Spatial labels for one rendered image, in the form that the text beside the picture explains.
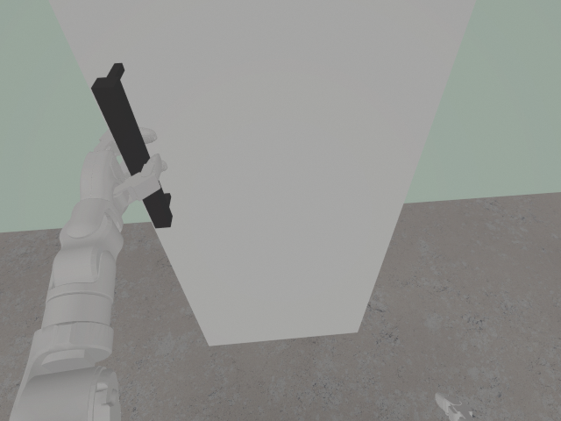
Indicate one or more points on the handle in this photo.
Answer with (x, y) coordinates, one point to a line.
(113, 102)

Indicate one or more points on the robot right hand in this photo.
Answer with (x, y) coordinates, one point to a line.
(456, 410)

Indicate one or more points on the robot left hand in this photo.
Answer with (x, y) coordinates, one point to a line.
(102, 176)

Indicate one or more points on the robot left upper arm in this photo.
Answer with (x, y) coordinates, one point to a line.
(86, 394)

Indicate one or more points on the robot left forearm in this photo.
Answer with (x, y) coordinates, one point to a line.
(75, 331)

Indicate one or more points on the fridge door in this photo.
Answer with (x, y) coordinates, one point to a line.
(291, 130)

